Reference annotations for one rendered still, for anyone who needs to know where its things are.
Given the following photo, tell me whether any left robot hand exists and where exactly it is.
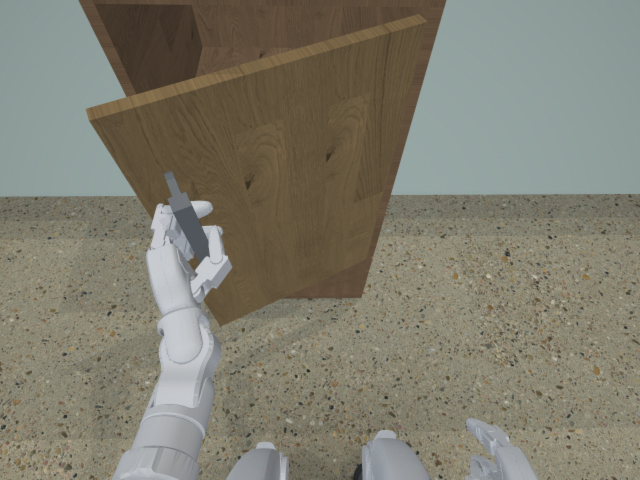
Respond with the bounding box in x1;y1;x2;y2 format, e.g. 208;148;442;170
146;201;232;317

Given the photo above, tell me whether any right robot thigh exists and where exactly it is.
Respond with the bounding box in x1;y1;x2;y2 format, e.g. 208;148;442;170
362;438;432;480

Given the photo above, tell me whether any right robot hand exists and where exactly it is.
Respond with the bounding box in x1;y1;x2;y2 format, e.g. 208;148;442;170
465;418;539;480

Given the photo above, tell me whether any left robot shin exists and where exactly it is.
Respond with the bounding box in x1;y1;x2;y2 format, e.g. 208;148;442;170
256;442;276;450

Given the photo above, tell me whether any handle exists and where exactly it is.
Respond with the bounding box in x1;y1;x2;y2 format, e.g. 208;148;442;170
164;171;210;263

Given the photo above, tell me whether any robot left forearm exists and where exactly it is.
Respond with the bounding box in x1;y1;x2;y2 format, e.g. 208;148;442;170
112;306;221;480

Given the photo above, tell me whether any cupboard door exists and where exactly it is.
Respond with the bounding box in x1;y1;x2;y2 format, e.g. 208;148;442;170
86;14;427;327

